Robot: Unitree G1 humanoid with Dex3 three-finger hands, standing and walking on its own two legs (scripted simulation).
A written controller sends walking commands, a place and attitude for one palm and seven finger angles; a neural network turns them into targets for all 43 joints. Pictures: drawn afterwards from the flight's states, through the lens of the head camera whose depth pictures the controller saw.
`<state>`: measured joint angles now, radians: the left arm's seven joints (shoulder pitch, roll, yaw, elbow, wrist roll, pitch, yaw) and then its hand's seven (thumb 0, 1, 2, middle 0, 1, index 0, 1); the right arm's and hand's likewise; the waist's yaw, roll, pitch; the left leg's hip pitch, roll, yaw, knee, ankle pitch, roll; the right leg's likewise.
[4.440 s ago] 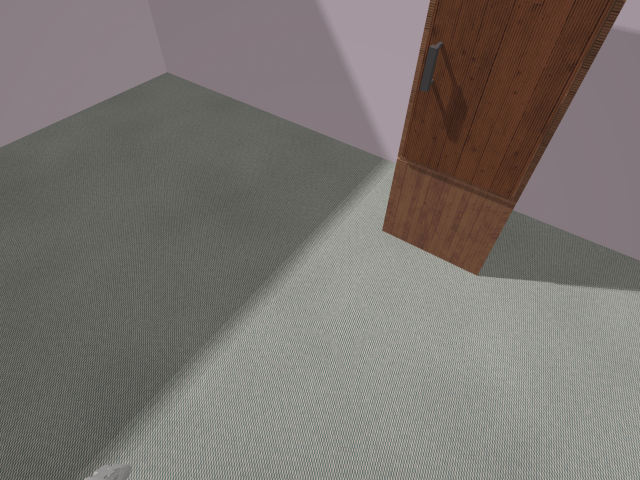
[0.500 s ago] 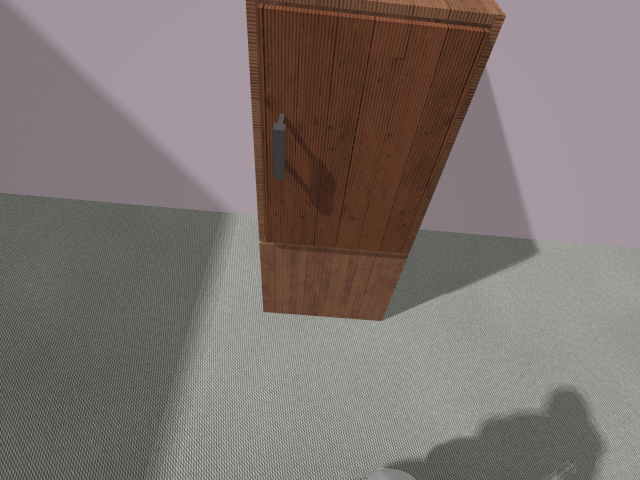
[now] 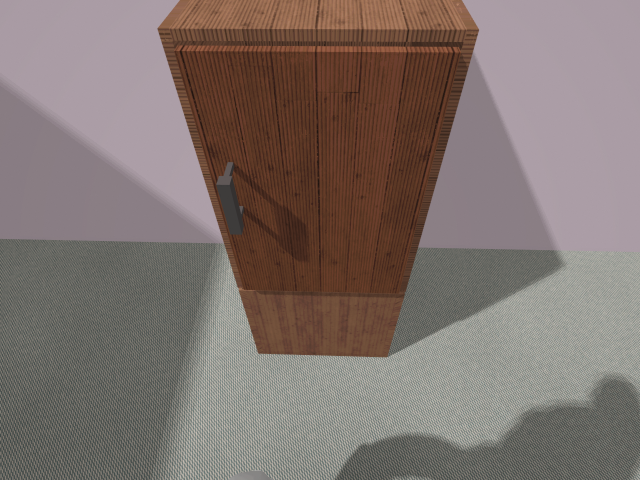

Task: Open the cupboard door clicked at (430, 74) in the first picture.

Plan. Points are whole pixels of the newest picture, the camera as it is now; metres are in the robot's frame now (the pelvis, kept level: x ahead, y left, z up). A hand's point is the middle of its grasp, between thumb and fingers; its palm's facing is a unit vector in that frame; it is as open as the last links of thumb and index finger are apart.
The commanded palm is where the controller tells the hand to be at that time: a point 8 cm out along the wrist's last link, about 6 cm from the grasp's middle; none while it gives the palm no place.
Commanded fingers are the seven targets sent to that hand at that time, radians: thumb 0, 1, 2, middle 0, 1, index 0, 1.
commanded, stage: come to a stop and stand still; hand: left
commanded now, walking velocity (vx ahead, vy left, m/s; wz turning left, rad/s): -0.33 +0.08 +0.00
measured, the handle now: (233, 198) +0.57 +0.18 +0.00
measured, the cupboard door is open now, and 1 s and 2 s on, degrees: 0 0 0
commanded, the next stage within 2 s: look again from close up in 1.30 s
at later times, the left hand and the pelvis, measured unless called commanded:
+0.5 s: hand out of the picture +0.02 +0.18 -0.19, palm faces +0.01 -0.96 -0.28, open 7.4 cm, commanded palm none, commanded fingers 0.00 0.90 0.90 -0.20 -0.30 -0.20 -0.30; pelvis -0.02 -0.01 -0.03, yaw -2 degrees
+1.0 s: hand out of the picture -0.08 +0.14 -0.18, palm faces +0.04 -0.97 -0.22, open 7.4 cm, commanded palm none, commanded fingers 0.00 0.90 0.90 -0.20 -0.30 -0.20 -0.30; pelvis -0.08 -0.04 -0.01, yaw +1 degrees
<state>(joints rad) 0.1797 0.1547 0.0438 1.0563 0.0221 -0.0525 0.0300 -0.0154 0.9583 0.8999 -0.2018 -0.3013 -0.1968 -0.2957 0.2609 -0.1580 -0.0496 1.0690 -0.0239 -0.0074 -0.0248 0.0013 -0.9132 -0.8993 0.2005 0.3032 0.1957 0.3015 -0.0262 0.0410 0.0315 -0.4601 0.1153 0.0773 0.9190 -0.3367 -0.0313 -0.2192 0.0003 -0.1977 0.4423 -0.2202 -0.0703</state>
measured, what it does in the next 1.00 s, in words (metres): steps on the spot: left foot, then right foot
